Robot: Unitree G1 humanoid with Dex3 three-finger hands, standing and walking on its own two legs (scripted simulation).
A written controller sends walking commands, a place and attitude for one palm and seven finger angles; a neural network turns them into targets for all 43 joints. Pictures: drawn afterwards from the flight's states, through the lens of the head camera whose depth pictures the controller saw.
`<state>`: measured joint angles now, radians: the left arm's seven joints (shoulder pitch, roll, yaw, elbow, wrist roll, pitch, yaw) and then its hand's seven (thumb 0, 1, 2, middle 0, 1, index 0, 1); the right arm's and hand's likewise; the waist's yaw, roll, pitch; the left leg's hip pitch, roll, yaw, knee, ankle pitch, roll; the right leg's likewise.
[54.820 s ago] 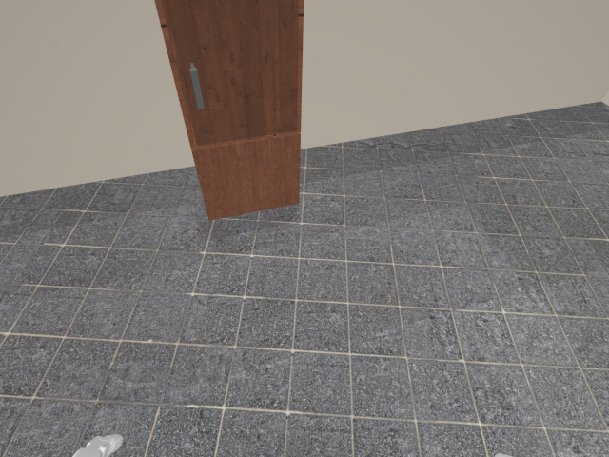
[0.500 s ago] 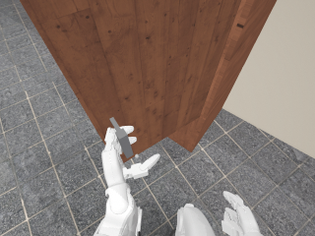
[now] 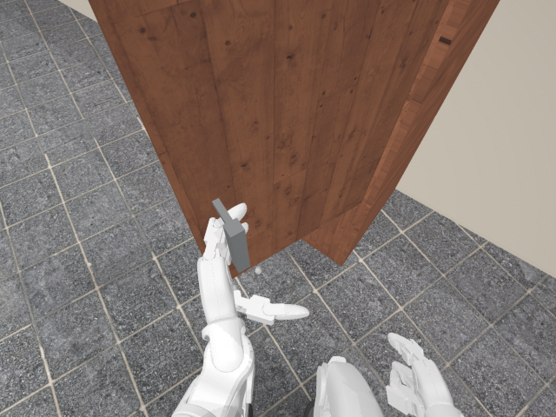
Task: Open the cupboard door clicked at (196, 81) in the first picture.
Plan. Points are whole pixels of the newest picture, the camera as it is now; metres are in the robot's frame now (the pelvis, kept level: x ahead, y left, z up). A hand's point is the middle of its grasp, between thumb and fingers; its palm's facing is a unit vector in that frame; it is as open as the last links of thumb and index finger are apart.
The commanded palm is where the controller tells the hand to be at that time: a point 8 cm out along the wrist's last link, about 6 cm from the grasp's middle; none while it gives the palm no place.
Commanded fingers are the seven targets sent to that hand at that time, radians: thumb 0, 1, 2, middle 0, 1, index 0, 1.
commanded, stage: slide the hand sideways off the handle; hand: left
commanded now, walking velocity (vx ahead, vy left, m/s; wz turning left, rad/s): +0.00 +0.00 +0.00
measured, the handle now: (230, 237) +0.36 +0.09 +0.02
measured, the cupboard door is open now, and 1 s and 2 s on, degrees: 70 74 74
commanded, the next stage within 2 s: draw the hand back to the body in 1.20 s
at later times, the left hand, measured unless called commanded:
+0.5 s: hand (257, 304) +0.27 +0.05 +0.02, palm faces -0.17 -0.99 +0.02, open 16.2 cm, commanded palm +0.24 +0.11 +0.01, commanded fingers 0.00 -0.50 0.30 -0.15 -0.30 -0.15 -0.30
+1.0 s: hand (212, 338) +0.22 +0.10 +0.01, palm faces -0.10 -1.00 -0.02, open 16.1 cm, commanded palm +0.20 +0.16 +0.01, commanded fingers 0.00 -0.50 0.30 -0.15 -0.30 -0.15 -0.30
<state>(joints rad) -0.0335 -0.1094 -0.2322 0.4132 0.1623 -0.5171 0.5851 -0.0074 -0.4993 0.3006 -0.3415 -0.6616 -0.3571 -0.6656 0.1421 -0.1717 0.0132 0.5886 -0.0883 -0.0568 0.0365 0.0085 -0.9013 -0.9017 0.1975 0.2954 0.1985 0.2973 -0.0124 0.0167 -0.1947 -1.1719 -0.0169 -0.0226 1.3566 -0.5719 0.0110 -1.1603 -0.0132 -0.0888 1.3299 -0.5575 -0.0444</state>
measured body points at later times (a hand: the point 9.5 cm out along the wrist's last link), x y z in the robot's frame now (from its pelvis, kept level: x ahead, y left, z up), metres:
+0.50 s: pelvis +0.00 +0.01 -0.01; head +0.09 +0.02 +0.43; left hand +0.27 +0.10 +0.02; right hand +0.18 -0.22 -0.10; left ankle +0.04 +0.11 -0.61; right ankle +0.04 -0.10 -0.61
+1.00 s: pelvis +0.01 -0.01 -0.02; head +0.12 -0.01 +0.42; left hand +0.22 +0.15 +0.01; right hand +0.22 -0.23 -0.11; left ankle +0.04 +0.11 -0.61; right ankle +0.04 -0.10 -0.61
